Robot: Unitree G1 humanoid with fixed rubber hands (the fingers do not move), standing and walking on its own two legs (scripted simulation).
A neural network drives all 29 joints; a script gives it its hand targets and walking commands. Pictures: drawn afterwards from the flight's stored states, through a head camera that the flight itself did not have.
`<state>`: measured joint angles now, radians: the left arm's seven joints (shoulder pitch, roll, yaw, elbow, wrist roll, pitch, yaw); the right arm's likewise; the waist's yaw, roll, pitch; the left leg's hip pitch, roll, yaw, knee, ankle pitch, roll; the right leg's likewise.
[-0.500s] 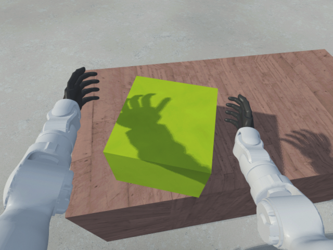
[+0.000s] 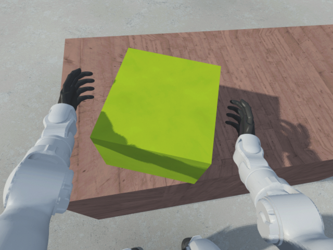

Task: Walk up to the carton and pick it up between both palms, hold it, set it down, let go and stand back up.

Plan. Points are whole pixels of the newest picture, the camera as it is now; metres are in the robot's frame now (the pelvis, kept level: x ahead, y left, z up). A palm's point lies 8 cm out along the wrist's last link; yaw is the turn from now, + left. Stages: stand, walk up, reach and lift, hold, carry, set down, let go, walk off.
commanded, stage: reach and lift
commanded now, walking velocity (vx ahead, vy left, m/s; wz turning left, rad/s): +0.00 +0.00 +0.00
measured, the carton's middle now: (161, 116) +0.47 -0.07 -0.06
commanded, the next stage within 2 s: none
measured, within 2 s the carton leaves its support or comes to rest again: neither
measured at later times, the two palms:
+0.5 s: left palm (80, 114) +0.48 +0.14 +0.00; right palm (242, 136) +0.35 -0.26 -0.03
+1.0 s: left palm (87, 108) +0.50 +0.12 +0.00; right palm (231, 129) +0.37 -0.24 -0.02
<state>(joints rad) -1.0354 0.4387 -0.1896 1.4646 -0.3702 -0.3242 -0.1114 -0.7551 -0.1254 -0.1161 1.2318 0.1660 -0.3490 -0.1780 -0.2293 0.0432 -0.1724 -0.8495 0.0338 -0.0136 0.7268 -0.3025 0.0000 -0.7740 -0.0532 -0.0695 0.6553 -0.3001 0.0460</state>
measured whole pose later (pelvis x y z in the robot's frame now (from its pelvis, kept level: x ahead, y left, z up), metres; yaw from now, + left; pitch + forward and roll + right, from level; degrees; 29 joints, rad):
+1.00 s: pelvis -0.02 -0.01 -0.03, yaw +0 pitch +32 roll -2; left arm -1.10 0.42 -0.19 1.47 -0.23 -0.38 -0.11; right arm -0.87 -0.06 -0.12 1.23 0.17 -0.37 -0.24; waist -0.23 0.04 -0.26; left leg -1.11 0.04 -0.02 0.89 -0.34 -0.01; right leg -1.05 -0.05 -0.06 0.86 -0.35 0.03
